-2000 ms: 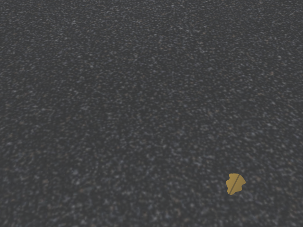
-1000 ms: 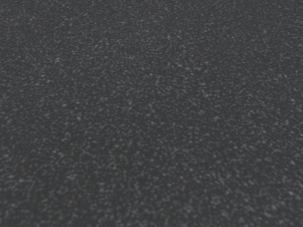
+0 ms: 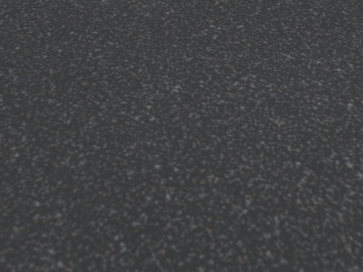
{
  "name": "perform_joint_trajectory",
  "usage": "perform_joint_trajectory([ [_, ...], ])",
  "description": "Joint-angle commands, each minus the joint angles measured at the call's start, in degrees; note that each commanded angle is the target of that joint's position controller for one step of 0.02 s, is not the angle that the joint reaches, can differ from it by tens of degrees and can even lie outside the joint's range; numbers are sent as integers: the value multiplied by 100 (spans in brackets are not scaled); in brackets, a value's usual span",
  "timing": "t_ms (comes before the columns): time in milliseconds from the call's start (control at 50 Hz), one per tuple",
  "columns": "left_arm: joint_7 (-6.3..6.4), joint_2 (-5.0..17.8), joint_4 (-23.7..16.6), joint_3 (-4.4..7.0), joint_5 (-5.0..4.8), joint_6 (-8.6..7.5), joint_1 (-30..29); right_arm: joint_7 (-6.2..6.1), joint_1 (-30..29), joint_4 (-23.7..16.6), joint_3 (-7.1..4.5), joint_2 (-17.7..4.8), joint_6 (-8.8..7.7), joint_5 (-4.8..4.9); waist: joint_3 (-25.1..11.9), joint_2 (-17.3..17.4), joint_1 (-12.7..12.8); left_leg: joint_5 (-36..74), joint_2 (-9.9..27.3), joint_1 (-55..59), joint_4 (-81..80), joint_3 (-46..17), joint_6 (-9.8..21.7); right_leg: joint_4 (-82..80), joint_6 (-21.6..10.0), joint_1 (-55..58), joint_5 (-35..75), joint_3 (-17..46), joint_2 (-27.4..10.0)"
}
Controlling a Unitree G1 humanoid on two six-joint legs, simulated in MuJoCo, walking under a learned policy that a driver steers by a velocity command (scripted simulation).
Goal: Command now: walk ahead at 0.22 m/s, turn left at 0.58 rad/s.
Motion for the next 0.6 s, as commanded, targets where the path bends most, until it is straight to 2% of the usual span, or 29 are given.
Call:
perform_joint_trajectory([
  [20,68,531,-287,166,78,132,495,-96,-21,-457,-192,-821,-84,-51,-1121,161,269,3967,1528,1014,-905,-1541,1131,-449,79,-415,362,126,-122],
  [60,101,432,-391,133,118,200,335,-171,88,-459,-235,-968,-52,-28,-1176,259,247,4137,1400,945,-860,-1393,1064,-1011,165,-502,742,93,23],
  [140,68,397,-612,71,94,256,-240,-328,133,-528,-221,-951,161,76,-1272,557,53,3260,1195,1014,-691,-1441,711,-2241,267,-501,1662,157,244],
  [180,23,414,-711,53,65,265,-523,-379,172,-554,-215,-956,245,65,-1230,647,-59,2732,1192,1059,-610,-1647,608,-2728,278,-433,1866,218,349],
  [260,-78,513,-757,52,54,218,-621,-399,209,-567,-131,-822,318,-12,-1128,816,-166,2367,1314,1222,-258,-1970,569,-3380,201,-124,1647,189,439],
  [300,-123,571,-749,78,68,149,-434,-399,117,-604,-64,-732,317,-5,-1080,895,-31,2167,1284,1275,16,-2194,472,-3983,9,299,1671,132,479],
  [320,-141,556,-717,79,92,95,-256,-403,33,-626,-25,-682,306,9,-1042,871,145,1925,1118,1186,214,-2180,309,-4684,-151,791,2405,86,451],
  [340,-122,785,-738,115,198,46,-135,-404,175,-665,33,-520,265,-66,-1208,540,119,1355,796,894,645,-2006,43,-4817,-398,1549,3913,550,-112],
  [360,-83,1141,-807,160,326,71,-93,-399,716,-663,81,-359,203,-168,-1532,-535,-222,-649,168,139,1547,-1429,-270,-4519,-1074,2553,6181,1509,-1148],
  [380,-76,780,-647,87,349,146,221,-405,855,-671,71,-495,208,-108,-1805,-1461,-132,-3014,-85,-472,2335,-1103,-631,-4689,-2018,2831,6384,2582,-1934],
  [400,-102,551,-656,9,200,168,273,-395,666,-652,-19,-896,252,-70,-1742,-1102,17,-3210,118,-709,3112,-1107,-810,-4823,-2166,2769,5538,2815,-1939],
  [420,-104,567,-660,13,135,199,225,-404,397,-641,-70,-984,328,-20,-1544,-764,95,-2961,174,-913,3618,-1038,-913,-4819,-1961,2640,4879,2429,-1649],
  [440,-105,624,-682,14,107,238,92,-419,314,-588,-80,-921,419,-8,-1328,-555,67,-2720,234,-975,3805,-991,-984,-4886,-1762,2363,4362,2065,-1413],
  [460,-95,631,-709,4,86,274,-99,-424,290,-572,-69,-843,489,-17,-1168,-511,5,-2464,346,-854,3698,-988,-1022,-5002,-1635,2027,3904,1823,-1276],
  [500,-104,581,-706,-16,116,379,-412,-389,404,-491,41,-466,529,7,-1003,-702,-166,-2135,431,-213,2684,-561,-1057,-5189,-1338,1426,3292,1089,-739],
  [540,-100,540,-629,-14,114,446,-299,-366,262,-453,137,-225,482,-9,-1082,-960,-5,-1875,463,256,1642,-292,-1051,-5185,-1299,1444,3138,816,-549],
  [560,-96,574,-576,-5,102,461,-169,-356,205,-436,134,-251,463,-2,-1155,-1018,67,-1617,469,421,1234,-258,-1028,-5154,-1338,1556,3010,865,-588],
  [600,-93,605,-529,-17,54,481,-133,-335,367,-302,100,-328,441,-3,-1190,-975,-33,-671,428,957,124,-124,-889,-5036,-1280,1522,2475,876,-596],
])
